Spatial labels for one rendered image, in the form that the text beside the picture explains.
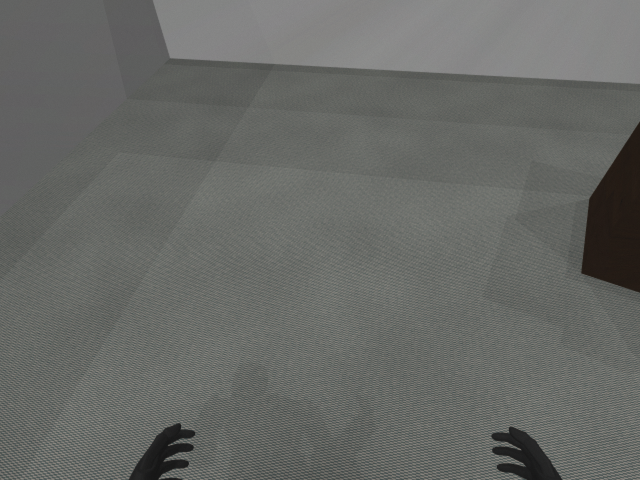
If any right robot hand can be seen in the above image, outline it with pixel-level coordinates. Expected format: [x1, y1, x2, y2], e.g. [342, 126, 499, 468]
[491, 426, 562, 480]

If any left robot hand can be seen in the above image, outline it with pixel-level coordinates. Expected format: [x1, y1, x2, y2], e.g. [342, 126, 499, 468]
[129, 423, 195, 480]

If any pedestal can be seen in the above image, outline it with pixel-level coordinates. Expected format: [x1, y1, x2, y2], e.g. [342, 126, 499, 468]
[581, 122, 640, 292]

